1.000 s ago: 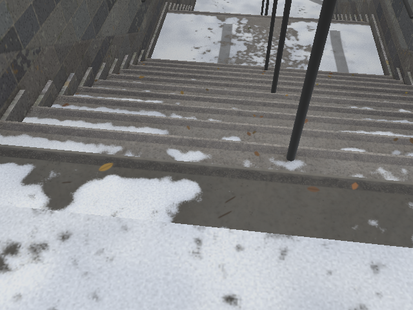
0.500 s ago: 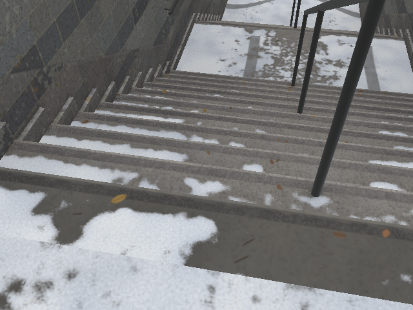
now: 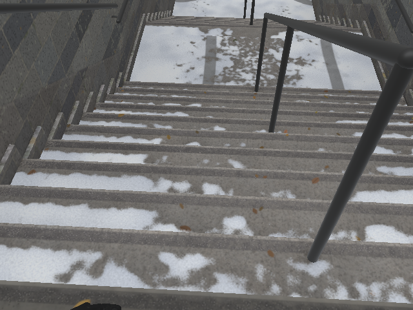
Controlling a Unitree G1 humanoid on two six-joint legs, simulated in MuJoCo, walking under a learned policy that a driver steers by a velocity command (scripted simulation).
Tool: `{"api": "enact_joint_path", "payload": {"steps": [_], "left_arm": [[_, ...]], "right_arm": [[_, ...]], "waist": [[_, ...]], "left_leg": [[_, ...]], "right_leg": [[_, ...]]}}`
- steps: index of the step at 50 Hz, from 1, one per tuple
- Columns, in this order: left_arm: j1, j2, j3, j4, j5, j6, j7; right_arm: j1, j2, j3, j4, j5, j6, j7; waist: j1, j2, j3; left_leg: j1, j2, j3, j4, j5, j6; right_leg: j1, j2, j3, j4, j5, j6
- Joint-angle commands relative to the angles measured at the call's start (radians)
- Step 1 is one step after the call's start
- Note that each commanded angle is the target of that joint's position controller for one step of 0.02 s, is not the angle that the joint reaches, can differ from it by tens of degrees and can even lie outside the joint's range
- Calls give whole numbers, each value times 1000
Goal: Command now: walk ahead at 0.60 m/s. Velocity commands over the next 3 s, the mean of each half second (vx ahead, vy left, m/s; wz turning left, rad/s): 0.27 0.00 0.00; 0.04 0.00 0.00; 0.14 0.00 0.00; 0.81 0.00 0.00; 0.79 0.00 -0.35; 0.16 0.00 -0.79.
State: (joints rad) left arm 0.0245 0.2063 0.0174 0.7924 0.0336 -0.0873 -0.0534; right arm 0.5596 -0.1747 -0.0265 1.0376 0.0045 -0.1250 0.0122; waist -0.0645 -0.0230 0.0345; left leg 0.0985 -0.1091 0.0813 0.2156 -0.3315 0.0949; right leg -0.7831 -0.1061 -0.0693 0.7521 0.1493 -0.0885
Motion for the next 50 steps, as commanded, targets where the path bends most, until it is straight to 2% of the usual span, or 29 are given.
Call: {"api": "enact_joint_path", "payload": {"steps": [1,2,3,4,5,6,7,8,9,10,11,12,13,14,15,16,18,20,21,22,23,24,25,28,31,37,43,44,50], "left_arm": [[-16,6,-19,-35,-9,-15,2],[-115,84,4,-101,13,-3,-33],[29,175,35,-39,17,8,-18],[209,235,55,42,5,8,11],[487,238,53,121,-13,10,32],[595,265,52,162,11,19,36],[765,223,44,202,42,8,4],[603,275,65,200,56,-19,8],[279,209,57,136,-11,-35,13],[155,92,17,110,-32,-34,19],[116,38,-8,102,-27,-35,13],[132,22,-12,102,-25,-34,-3],[111,87,8,94,-17,-41,-17],[56,169,36,68,-11,-54,-30],[31,209,51,57,-10,-63,-40],[26,210,54,58,-16,-65,-46],[58,178,41,83,-30,-61,-57],[97,139,27,105,-52,-50,-70],[112,118,19,115,-73,-40,-74],[166,114,20,117,-75,-32,-68],[266,144,37,126,-62,-24,-48],[230,175,43,116,-50,-21,-34],[181,167,39,104,-43,-20,-30],[169,157,41,95,-54,-16,-28],[147,160,48,81,-48,-12,-27],[137,162,59,74,-46,2,-30],[126,175,68,68,-44,9,-26],[131,176,68,75,-40,11,-24],[143,180,70,96,-40,17,-20]], "right_arm": [[15,-143,-8,-41,13,-17,-16],[49,-195,-6,12,-135,-22,43],[-74,-277,-43,-39,-117,-23,52],[-144,-305,-55,-62,-97,-16,54],[-215,-261,-36,-82,-78,-5,59],[-48,-103,9,-54,-81,7,68],[168,-49,18,-48,-85,-2,82],[-96,-129,-12,-134,-39,3,72],[-209,-124,1,-183,-34,14,42],[-199,-113,13,-178,-78,32,15],[-185,-58,32,-179,-96,34,-1],[-160,-37,40,-162,-93,38,2],[-62,-45,35,-128,-71,41,16],[-8,-77,27,-94,-51,48,35],[-26,-88,24,-85,-34,58,50],[-39,-102,20,-76,-28,71,61],[-85,-143,3,-85,-29,72,65],[-176,-168,-4,-120,-32,54,48],[-231,-159,5,-143,-19,48,42],[-311,-168,15,-178,-2,40,41],[-388,-205,8,-187,-5,41,45],[-405,-207,-1,-182,-11,47,48],[-406,-195,-1,-176,-6,49,48],[-381,-175,3,-162,-7,43,51],[-353,-182,-2,-147,-3,41,59],[-337,-187,-11,-130,5,52,66],[-369,-200,-19,-129,6,52,64],[-379,-204,-20,-126,15,49,61],[-388,-209,-24,-121,11,50,57]], "waist": [[42,73,100],[97,120,-70],[162,112,-81],[223,91,-101],[345,30,-230],[277,-261,-468],[241,-193,-772],[232,9,-423],[145,33,-252],[81,84,-227],[16,46,-119],[-13,5,-96],[-54,-10,-141],[-75,21,-156],[-67,9,-146],[-58,0,-140],[-47,-17,-100],[-17,-3,-84],[-2,6,-71],[62,29,-85],[140,80,-92],[123,78,-77],[109,60,-81],[94,63,-98],[83,64,-117],[67,58,-92],[65,58,-85],[69,64,-84],[63,44,-72]], "left_leg": [[-234,215,-50,-41,963,15],[-235,193,-51,19,1069,-39],[-166,209,-48,82,1138,-69],[-181,195,-35,191,1167,-118],[-277,171,-19,440,1158,-193],[-494,58,-30,1025,219,-232],[-691,-16,-252,1364,-345,-254],[-837,35,-297,1387,-267,-218],[-816,154,-240,1252,-287,-177],[-679,215,-224,1095,-314,-149],[-577,257,-219,945,-292,-157],[-423,274,-187,864,-311,-184],[-315,241,-126,835,-210,-208],[-257,217,-63,734,-99,-225],[-238,196,-27,665,-19,-238],[-227,194,-26,613,59,-239],[-217,212,-56,514,209,-209],[-278,244,-90,405,244,-157],[-305,259,-94,308,274,-129],[-330,280,-121,250,331,-82],[-378,269,-130,239,224,-36],[-451,231,-113,205,96,-55],[-442,216,-101,195,126,-77],[-372,206,-89,219,263,-65],[-359,203,-78,231,332,-61],[-320,190,-67,242,340,-70],[-272,177,-65,240,360,-72],[-266,171,-62,239,358,-76],[-223,158,-57,230,369,-77]], "right_leg": [[341,125,-97,-166,140,-27],[477,141,76,-153,102,0],[513,176,64,-154,25,26],[638,175,62,-188,82,32],[967,91,89,-283,313,-72],[1360,-159,268,-65,967,-319],[1608,-382,726,-117,1103,-553],[1286,-347,706,-231,854,-433],[969,-316,514,-316,643,-356],[751,-244,425,-392,583,-309],[516,-172,353,-456,537,-262],[360,-116,289,-490,525,-225],[305,-53,203,-493,551,-215],[262,-2,108,-481,515,-181],[241,29,77,-475,434,-148],[238,28,87,-465,304,-120],[226,-3,163,-430,13,-88],[307,-47,263,-408,-219,-79],[359,-43,292,-414,-305,-62],[427,2,274,-408,-411,-24],[489,69,200,-415,-496,-1],[556,87,159,-404,-513,10],[575,85,156,-391,-482,14],[571,102,116,-360,-273,17],[610,106,93,-324,-141,29],[587,108,85,-310,-147,51],[561,106,81,-306,-180,65],[558,101,79,-309,-181,67],[540,97,73,-317,-197,75]]}}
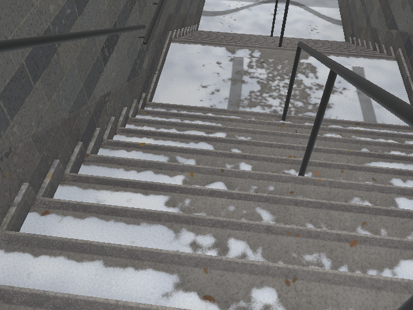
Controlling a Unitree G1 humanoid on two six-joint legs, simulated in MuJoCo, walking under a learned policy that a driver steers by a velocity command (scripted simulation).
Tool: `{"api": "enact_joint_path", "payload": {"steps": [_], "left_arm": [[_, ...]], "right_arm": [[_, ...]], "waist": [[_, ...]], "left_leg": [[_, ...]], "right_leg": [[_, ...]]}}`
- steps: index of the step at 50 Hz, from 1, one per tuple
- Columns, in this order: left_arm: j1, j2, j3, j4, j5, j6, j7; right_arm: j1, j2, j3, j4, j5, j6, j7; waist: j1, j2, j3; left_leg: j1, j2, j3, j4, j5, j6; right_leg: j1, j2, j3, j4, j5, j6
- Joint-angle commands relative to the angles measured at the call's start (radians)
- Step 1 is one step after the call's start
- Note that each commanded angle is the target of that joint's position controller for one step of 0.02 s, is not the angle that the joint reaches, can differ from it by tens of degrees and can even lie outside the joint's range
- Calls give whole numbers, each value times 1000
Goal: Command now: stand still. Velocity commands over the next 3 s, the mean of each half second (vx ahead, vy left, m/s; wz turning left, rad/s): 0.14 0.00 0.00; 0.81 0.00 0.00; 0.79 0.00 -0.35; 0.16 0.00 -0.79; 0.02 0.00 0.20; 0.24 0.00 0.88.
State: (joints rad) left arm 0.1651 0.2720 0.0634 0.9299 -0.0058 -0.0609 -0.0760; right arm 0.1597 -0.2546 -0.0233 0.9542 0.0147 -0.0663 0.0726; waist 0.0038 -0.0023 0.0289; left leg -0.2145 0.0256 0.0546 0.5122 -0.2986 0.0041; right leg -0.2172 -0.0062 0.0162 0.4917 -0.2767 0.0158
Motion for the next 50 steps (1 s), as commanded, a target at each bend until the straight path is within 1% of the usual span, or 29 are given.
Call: {"api": "enact_joint_path", "payload": {"steps": [1,15,16,17,18,19,21,22,23,26,27,28,29,30,31,33,36,37,38,39,41,42,43,44,45,46,48,49,50], "left_arm": [[5,115,24,-37,-1,-9,3],[44,103,21,38,3,2,-1],[95,119,30,58,11,8,5],[121,173,54,58,39,11,18],[112,175,60,48,63,6,30],[73,133,52,27,75,-6,46],[-36,16,20,-36,71,-26,76],[-64,-20,5,-62,77,-34,81],[-56,-22,2,-69,82,-42,83],[144,7,9,-13,71,-87,69],[312,124,39,26,1,-40,61],[451,266,79,58,-7,-19,59],[453,216,62,62,2,-10,56],[408,164,46,44,15,-10,59],[363,136,40,25,24,-7,63],[258,96,24,-7,12,-5,76],[225,102,23,-15,7,-20,80],[232,124,30,-9,26,-31,76],[234,110,24,-14,24,-36,75],[318,90,22,32,23,-57,88],[379,111,29,46,22,-73,102],[322,114,30,31,25,-80,118],[285,99,23,23,13,-81,126],[273,77,13,22,0,-81,129],[265,104,17,27,9,-75,131],[274,109,18,35,22,-70,132],[311,104,13,45,49,-44,124],[324,114,14,61,50,-27,133],[324,152,22,78,58,-9,145]], "right_arm": [[11,-131,-28,-36,1,-8,-4],[39,-126,-30,6,-4,11,-2],[88,-138,-37,25,-13,18,-7],[123,-186,-59,30,-42,22,-20],[142,-191,-67,30,-67,15,-37],[154,-163,-62,23,-77,-2,-58],[152,-88,-36,5,-63,-34,-93],[137,-76,-26,-6,-47,-39,-102],[133,-85,-21,-17,-41,-38,-107],[35,-133,-19,-58,-62,-12,-94],[-26,-232,-71,-51,-1,12,-78],[-103,-132,-45,-127,-11,13,-66],[-167,-125,-47,-166,-43,15,-66],[-143,-98,-43,-163,-38,15,-66],[-94,-90,-42,-149,-36,13,-57],[-80,-86,-47,-158,-52,26,-42],[-114,-60,-34,-188,-55,68,-17],[-58,-81,-47,-159,-55,77,-13],[-66,-95,-52,-162,-52,83,-13],[-180,-108,-65,-214,-50,73,-17],[-266,-129,-68,-237,-63,49,-18],[-266,-118,-60,-239,-61,36,-10],[-235,-92,-54,-214,-43,31,6],[-223,-66,-49,-211,-30,40,21],[-222,-69,-48,-204,-21,47,27],[-214,-81,-49,-203,-20,60,22],[-179,-109,-55,-176,-44,64,-12],[-63,-119,-64,-140,-54,65,-40],[141,-160,-84,-77,-62,55,-67]], "waist": [[-5,21,-65],[-7,6,-19],[-7,5,-10],[-13,10,55],[-23,16,118],[-38,31,120],[-58,104,59],[-55,124,56],[-48,111,70],[59,58,83],[142,93,31],[194,-218,33],[185,-185,84],[139,-89,73],[107,-44,30],[47,-64,51],[27,-114,69],[17,-117,50],[13,-105,52],[45,-105,111],[86,-83,140],[59,-14,138],[51,10,119],[42,-5,103],[51,-18,116],[56,-28,151],[71,-18,179],[31,-29,125],[-50,-19,23]], "left_leg": [[94,22,-30,-69,334,14],[114,7,-21,-118,279,17],[115,8,-27,-152,64,36],[74,27,-67,-181,-259,86],[42,71,-137,-204,-418,134],[70,113,-195,-221,-425,171],[193,227,-336,-283,-313,233],[191,288,-401,-318,-308,271],[146,302,-407,-334,-306,275],[-102,174,-215,-218,-247,232],[-252,58,-85,12,-121,129],[-513,-46,51,334,-63,60],[-724,-15,-62,489,-191,59],[-757,37,-122,572,-141,51],[-713,56,-125,592,-101,43],[-647,100,-120,513,-32,21],[-469,67,-39,409,132,-4],[-413,51,-18,470,249,7],[-385,52,-17,461,286,15],[-591,105,-142,383,462,31],[-733,118,-151,268,507,48],[-573,126,-137,108,673,47],[-331,97,-80,54,815,50],[-163,77,-59,65,891,53],[-108,79,-58,73,882,46],[-104,74,-36,65,825,41],[-187,103,-40,-69,695,52],[-110,85,-9,-99,648,63],[68,56,20,-99,568,77]], "right_leg": [[-27,-4,-13,-58,226,-28],[4,-10,-17,-103,197,-21],[4,-12,-12,-131,-5,-37],[-45,-25,22,-141,-301,-81],[-113,-50,72,-139,-438,-123],[-146,-60,93,-114,-404,-146],[-192,-36,26,27,-142,-124],[-202,-16,-20,93,-85,-114],[-178,-13,-30,126,-112,-115],[167,32,-98,-4,-51,-126],[320,-87,74,-110,-85,-153],[497,-252,397,-217,-96,-235],[510,-351,514,-189,112,-292],[501,-364,439,-144,263,-296],[458,-345,385,-138,312,-285],[314,-300,309,-185,220,-257],[99,-217,154,-238,271,-232],[72,-216,113,-202,302,-231],[41,-206,94,-194,304,-219],[183,-226,154,-179,138,-208],[326,-247,162,-149,40,-207],[185,-191,104,-130,-80,-174],[18,-158,42,-114,-130,-159],[-92,-152,27,-112,-155,-151],[-122,-155,16,-88,-161,-153],[-111,-162,18,-58,-132,-159],[92,-173,24,115,62,-167],[162,-164,8,294,254,-175],[165,-165,-1,576,459,-179]]}}
Over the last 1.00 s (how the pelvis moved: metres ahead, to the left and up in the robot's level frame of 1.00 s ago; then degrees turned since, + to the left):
0.30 0.05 0.00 0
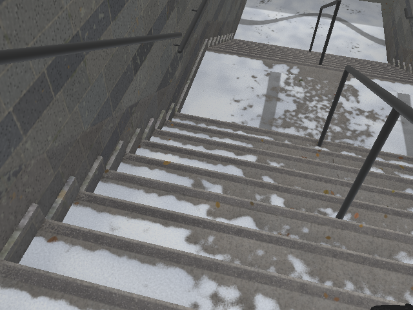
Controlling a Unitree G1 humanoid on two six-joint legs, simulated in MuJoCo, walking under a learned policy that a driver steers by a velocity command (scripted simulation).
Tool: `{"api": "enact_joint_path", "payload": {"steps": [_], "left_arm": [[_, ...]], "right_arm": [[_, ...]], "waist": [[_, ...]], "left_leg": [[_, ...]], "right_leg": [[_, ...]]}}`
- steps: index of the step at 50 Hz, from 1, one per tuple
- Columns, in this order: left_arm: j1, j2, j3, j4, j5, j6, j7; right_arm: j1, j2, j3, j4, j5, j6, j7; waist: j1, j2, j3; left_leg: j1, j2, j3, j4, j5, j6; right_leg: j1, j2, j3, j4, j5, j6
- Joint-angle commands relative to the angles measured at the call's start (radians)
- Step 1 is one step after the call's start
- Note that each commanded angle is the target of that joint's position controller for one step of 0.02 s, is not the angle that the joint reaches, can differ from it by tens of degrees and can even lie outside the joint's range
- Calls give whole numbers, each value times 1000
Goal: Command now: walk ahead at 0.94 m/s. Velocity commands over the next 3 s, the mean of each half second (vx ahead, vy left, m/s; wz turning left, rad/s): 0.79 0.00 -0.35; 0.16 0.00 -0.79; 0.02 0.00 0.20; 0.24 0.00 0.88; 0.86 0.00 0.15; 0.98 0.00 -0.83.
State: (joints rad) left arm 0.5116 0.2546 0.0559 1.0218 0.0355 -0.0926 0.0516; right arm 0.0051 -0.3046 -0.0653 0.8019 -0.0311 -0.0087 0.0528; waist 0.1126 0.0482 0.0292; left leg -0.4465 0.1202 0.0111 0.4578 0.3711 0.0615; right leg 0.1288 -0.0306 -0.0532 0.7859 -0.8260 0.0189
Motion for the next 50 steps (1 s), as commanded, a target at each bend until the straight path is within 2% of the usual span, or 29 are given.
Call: {"api": "enact_joint_path", "payload": {"steps": [1,2,3,4,5,7,9,12,15,19,20,21,22,23,24,25,26,27,28,29,30,32,34,38,42,45,47,48,50], "left_arm": [[-77,183,40,-16,8,39,28],[-143,127,43,-24,-10,35,23],[-48,1,8,-79,-49,1,11],[19,51,13,-78,-62,-19,17],[-87,60,9,-118,-45,-18,21],[-207,77,10,-112,20,34,-6],[-231,32,9,-93,18,82,-27],[-198,23,9,-71,43,108,-53],[-410,34,8,-151,-4,54,-87],[-528,-12,-23,-157,-14,57,-112],[-402,63,-13,-137,126,31,-148],[-110,91,25,-80,126,10,-133],[101,181,56,32,130,8,-124],[441,191,80,161,126,16,-93],[404,181,75,170,102,4,-86],[334,329,77,72,36,5,-101],[265,285,68,42,78,-15,-100],[95,186,46,1,75,-22,-101],[-105,143,18,-79,60,-25,-136],[-244,-36,-48,-108,56,-38,-140],[-273,-51,-64,-159,33,-39,-136],[-118,102,-23,-134,50,-34,-128],[-134,159,-12,-193,72,-56,-106],[289,-66,-57,-67,3,-48,-21],[-48,54,-58,-251,69,14,-90],[-19,103,-64,-254,-7,16,-80],[8,53,-102,-297,12,23,-116],[292,-55,-119,-289,-6,26,-121],[121,31,-101,-393,18,94,-93]], "right_arm": [[554,-133,-58,146,-33,-15,-52],[632,-188,-67,179,-42,-29,-40],[616,-189,-28,168,-38,-42,-20],[657,-185,-40,165,4,-35,-13],[614,-238,-66,189,15,-27,-24],[435,-128,-31,146,-3,-42,-40],[377,-25,7,152,-11,-89,-30],[462,-117,-9,188,-16,-111,-43],[395,47,35,183,27,-141,-57],[503,4,24,214,18,-100,-93],[645,25,83,263,-144,-103,-82],[554,-44,62,225,-213,-120,-51],[400,-84,54,165,-102,-127,-49],[271,-185,24,108,-72,-100,-32],[368,-61,51,131,-124,-73,15],[544,81,71,61,-106,-87,54],[347,-27,57,-53,-35,-113,38],[260,-43,56,-112,-3,-118,4],[294,-45,45,-141,10,-109,-49],[322,-64,50,-94,-32,-93,-80],[351,-80,40,-44,-48,-86,-94],[335,72,87,-78,-52,-70,-66],[363,48,87,-83,-71,-64,-48],[-21,35,88,-202,-59,-48,-66],[210,75,73,-188,-32,-29,-21],[292,-13,22,-155,2,-31,-1],[475,-141,-34,-112,-6,-51,-12],[406,-186,-49,-168,10,-51,22],[448,-182,-52,-146,-62,-56,31]], "waist": [[-302,-36,-94],[-375,218,-86],[-220,340,-151],[-220,259,-329],[-221,244,-281],[-154,82,-29],[-76,-2,103],[-67,69,58],[-63,-64,108],[-176,-12,155],[-98,-22,237],[28,85,85],[94,-82,95],[243,-239,33],[163,-357,-53],[23,-247,-388],[63,-123,-247],[8,46,-166],[-121,-49,-36],[-184,50,48],[-212,71,82],[-223,-71,-39],[-209,-6,-70],[70,5,-26],[-115,-129,4],[-125,-81,60],[-157,50,-177],[-41,278,-492],[-137,56,-333]], "left_leg": [[543,-42,49,-92,-98,45],[699,49,-39,-75,-78,100],[887,126,-68,416,543,27],[1013,233,-218,362,429,65],[831,324,-449,64,-277,171],[376,296,-522,4,-685,219],[48,237,-369,79,-562,125],[-43,203,-294,67,-550,140],[-173,64,-6,144,-773,15],[11,64,110,322,-553,-6],[45,119,54,363,-374,-68],[-31,108,109,574,-76,-91],[50,27,140,811,-267,-199],[-34,-150,211,1251,-485,-293],[-324,-186,46,1639,-1136,-205],[-480,-173,-140,1685,-1164,-236],[-780,-160,-148,1718,-1234,-269],[-716,-107,-172,1410,-1143,-185],[-682,-91,-197,1370,-1099,-167],[-521,1,-251,975,-818,-137],[-191,7,-176,802,-640,-145],[41,-38,-65,729,-549,-165],[127,-108,-24,705,-308,-159],[-630,-36,-269,209,-238,-180],[336,-104,-124,145,5,-95],[481,-82,-83,-246,86,-76],[898,115,-140,-104,544,178],[1166,383,-285,234,1038,468],[893,451,-490,116,435,456]], "right_leg": [[-272,-103,45,715,1057,-157],[-568,81,46,1279,204,-130],[-945,124,236,1414,-52,-150],[-1063,79,255,1324,72,-144],[-1143,63,163,1205,206,-113],[-1066,-43,207,1028,338,-101],[-991,-78,262,714,609,-89],[-865,-29,171,541,825,-59],[-680,14,95,5,1456,-112],[-547,45,-77,-158,1420,-107],[-538,-44,30,-231,1244,-124],[-206,46,-76,89,1273,-121],[-217,13,-64,-282,1153,-125],[150,53,-127,-583,1361,-184],[402,-12,65,-392,1343,-267],[699,-240,480,-74,1937,-536],[624,-339,602,-108,2017,-611],[370,-331,514,-177,1722,-521],[-26,-330,647,-229,1523,-553],[-369,-260,544,-361,1322,-446],[-741,-175,441,-411,1365,-426],[-813,-45,424,-314,1423,-395],[-843,73,345,-200,1247,-309],[-115,-40,643,100,774,-266],[-1034,100,571,81,383,-232],[-912,132,573,314,464,-161],[-1057,185,426,742,552,-25],[-1290,272,195,1179,-132,55],[-1542,179,169,1570,-56,111]]}}
Over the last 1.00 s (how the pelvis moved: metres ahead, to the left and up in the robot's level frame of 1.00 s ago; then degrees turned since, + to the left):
0.28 0.05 -0.10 0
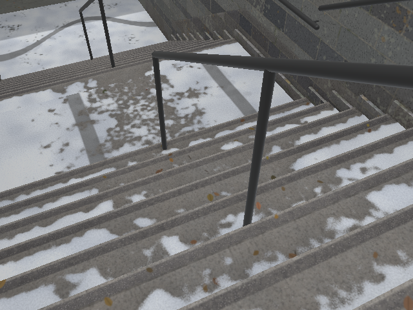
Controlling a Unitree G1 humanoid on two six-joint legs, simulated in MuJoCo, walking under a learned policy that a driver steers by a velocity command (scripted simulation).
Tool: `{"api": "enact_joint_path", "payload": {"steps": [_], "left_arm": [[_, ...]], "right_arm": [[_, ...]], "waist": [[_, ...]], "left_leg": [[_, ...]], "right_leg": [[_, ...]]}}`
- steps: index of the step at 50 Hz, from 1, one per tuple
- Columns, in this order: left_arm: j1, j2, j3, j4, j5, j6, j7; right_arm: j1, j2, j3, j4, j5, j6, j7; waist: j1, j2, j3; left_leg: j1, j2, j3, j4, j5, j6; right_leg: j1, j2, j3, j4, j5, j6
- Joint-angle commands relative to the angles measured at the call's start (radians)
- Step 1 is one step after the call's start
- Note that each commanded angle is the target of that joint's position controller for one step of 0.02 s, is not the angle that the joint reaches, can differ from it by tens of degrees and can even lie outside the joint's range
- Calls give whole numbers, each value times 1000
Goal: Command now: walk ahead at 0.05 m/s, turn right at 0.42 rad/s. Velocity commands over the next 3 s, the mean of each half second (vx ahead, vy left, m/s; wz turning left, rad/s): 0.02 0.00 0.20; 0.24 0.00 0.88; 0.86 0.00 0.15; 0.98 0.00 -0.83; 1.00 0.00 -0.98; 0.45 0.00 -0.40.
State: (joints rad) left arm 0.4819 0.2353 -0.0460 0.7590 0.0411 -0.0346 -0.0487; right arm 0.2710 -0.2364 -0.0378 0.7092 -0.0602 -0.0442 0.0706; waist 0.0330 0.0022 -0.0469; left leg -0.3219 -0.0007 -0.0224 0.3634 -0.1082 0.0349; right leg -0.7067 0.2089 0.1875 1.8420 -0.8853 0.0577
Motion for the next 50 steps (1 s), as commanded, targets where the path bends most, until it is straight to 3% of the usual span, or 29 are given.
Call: {"api": "enact_joint_path", "payload": {"steps": [1,2,4,5,8,9,10,11,13,17,18,20,22,23,24,25,26,27,29,31,33,36,37,39,45,47,48,49,50], "left_arm": [[25,6,-15,-169,44,45,38],[-23,-8,-29,-191,37,46,56],[26,-53,-44,-194,19,48,21],[40,-73,-50,-183,28,54,-7],[-2,-12,-38,-186,-32,53,-64],[-293,31,31,-238,-32,106,49],[-160,35,-26,-307,-1,68,0],[-162,34,-19,-289,4,56,-4],[-241,31,-21,-327,10,48,26],[-262,-26,-20,-363,19,56,38],[-328,1,-10,-379,9,60,26],[-283,28,13,-362,-4,52,11],[-239,74,42,-339,-33,38,-10],[-47,118,64,-288,-7,11,16],[262,117,61,-183,82,0,69],[244,95,49,-187,131,3,64],[84,105,58,-196,124,7,34],[-100,92,62,-200,84,0,5],[-376,76,90,-236,0,-9,-12],[-616,43,73,-281,20,-40,-9],[-598,37,61,-244,23,-87,43],[-261,114,74,-118,14,-122,132],[-113,143,81,-82,12,-112,132],[-36,155,82,-27,33,-100,115],[-214,253,105,-28,48,-108,61],[-372,326,133,-63,60,-99,46],[-346,345,169,9,-67,-13,10],[-430,191,140,-54,-32,12,-6],[-558,68,96,-211,-5,18,4]], "right_arm": [[86,-185,-51,-64,-10,-28,-6],[45,-152,-31,-81,9,-34,-20],[79,-134,-18,-42,-4,-51,-57],[44,-137,-9,-30,-8,-59,-60],[-55,-148,39,-55,22,-75,-31],[21,-145,14,-19,93,-26,-55],[64,-296,-3,-37,-7,-71,-58],[54,-289,-14,-37,-15,-77,-58],[239,-290,-38,10,0,-69,-75],[285,-232,-39,62,6,-72,-91],[251,-231,-44,48,26,-67,-87],[158,-244,-51,20,-27,-61,-92],[60,-233,-49,-29,-6,-54,-80],[12,-141,-17,-71,-40,-43,-63],[-135,-15,46,-156,-60,-46,-50],[-203,67,85,-170,-10,-41,-70],[-201,67,84,-161,17,-46,-79],[-94,-14,52,-115,15,-47,-97],[177,-193,-2,10,-40,-18,-91],[189,-188,-6,13,-55,20,-55],[135,-134,8,-14,-7,24,-37],[-46,-71,24,-112,-15,6,14],[-119,-65,22,-139,-39,-6,30],[-291,-69,20,-209,-34,-16,40],[-226,-108,-25,-188,-35,-23,-5],[28,-143,-57,-100,-31,-58,-25],[359,-121,-78,38,117,36,-68],[456,-210,-83,102,126,72,-75],[365,-261,-70,75,155,90,-82]], "waist": [[-17,9,-139],[-12,-6,-57],[28,53,84],[47,29,92],[70,12,56],[-53,-62,-58],[1,142,40],[-11,87,4],[-128,148,27],[-98,114,-26],[-104,132,-15],[-32,175,-38],[32,159,-106],[111,-55,-176],[259,-216,-8],[311,-79,143],[216,-125,106],[88,-185,-10],[-105,-145,-41],[-211,-55,-24],[-166,58,-31],[18,-21,-32],[82,-42,-46],[138,-117,8],[24,-142,62],[-132,-41,-2],[-310,-135,-67],[-336,164,54],[-256,352,59]], "left_leg": [[483,522,-443,104,499,408],[259,416,-303,10,322,361],[-95,302,-204,-95,89,306],[-209,232,-156,-133,-28,265],[-328,117,-128,-114,-207,116],[-75,256,-218,-144,259,233],[-93,204,-278,-66,-16,210],[31,224,-311,-79,-114,210],[262,314,-495,-129,-177,282],[222,295,-493,-173,-152,266],[142,261,-452,-254,-233,266],[-32,255,-420,-319,-89,251],[-180,239,-380,-397,-77,289],[-452,121,-312,-129,-304,173],[-1006,-116,-245,253,-458,-34],[-1233,-147,-543,375,-402,-124],[-1206,-167,-548,447,-373,-188],[-1012,-162,-429,615,-307,-210],[-564,-140,-84,1107,-201,-212],[-365,-122,-34,1464,-75,-168],[-386,-55,-52,1440,54,-133],[-703,38,-37,1288,-3,-105],[-727,42,44,1215,-69,-90],[-702,107,47,1045,-175,-72],[-306,34,149,743,-311,0],[21,-89,259,566,-278,15],[260,-96,280,457,-173,82],[493,-11,-12,491,200,138],[418,86,-390,334,558,192]], "right_leg": [[-710,-133,-77,457,185,93],[-610,-165,-94,379,291,81],[-406,-212,-140,450,413,51],[-306,-212,-187,443,472,49],[-111,-239,-238,323,459,122],[-86,-172,-298,278,422,9],[-241,-231,-213,303,379,48],[-272,-232,-193,209,316,37],[-457,-200,-162,89,137,-3],[-314,-174,-234,-105,18,-63],[-209,-134,-294,-320,-145,-78],[59,-107,-294,-390,5,-145],[364,-70,-242,-714,1,-222],[641,-268,209,-910,273,-473],[867,-619,927,-1221,722,-741],[836,-719,1024,-1325,1029,-717],[788,-687,842,-1304,1146,-638],[638,-625,569,-1219,1190,-552],[123,-470,65,-1140,940,-385],[-183,-443,-106,-1244,714,-295],[-42,-442,-218,-1205,740,-231],[515,-490,-229,-1113,962,-203],[618,-495,-254,-1138,942,-227],[646,-590,-213,-1248,727,-214],[484,-694,-253,-1340,626,-185],[408,-610,-370,-1070,790,-172],[340,-520,-534,-549,1270,-70],[-224,-372,-447,-105,602,-53],[-478,-288,-307,-39,288,-15]]}}
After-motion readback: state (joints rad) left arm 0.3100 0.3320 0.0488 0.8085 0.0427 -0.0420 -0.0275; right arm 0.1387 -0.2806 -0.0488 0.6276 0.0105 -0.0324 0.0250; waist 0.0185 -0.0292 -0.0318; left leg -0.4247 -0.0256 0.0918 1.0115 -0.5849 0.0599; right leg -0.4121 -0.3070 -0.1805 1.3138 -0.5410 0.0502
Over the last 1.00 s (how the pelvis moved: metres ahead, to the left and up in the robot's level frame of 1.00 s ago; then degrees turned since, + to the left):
0.57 0.08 -0.39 -34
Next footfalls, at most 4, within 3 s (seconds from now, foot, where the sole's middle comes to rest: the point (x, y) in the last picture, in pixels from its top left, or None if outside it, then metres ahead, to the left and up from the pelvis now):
0.44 right None -0.04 -0.11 -0.61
0.96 left None -0.11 0.15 -0.61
1.32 right None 0.13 0.20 -0.78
1.74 left None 0.26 0.59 -0.94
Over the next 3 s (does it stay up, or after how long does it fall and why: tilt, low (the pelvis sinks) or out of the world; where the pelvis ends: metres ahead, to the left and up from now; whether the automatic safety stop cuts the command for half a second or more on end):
stays up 1.07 0.59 -0.60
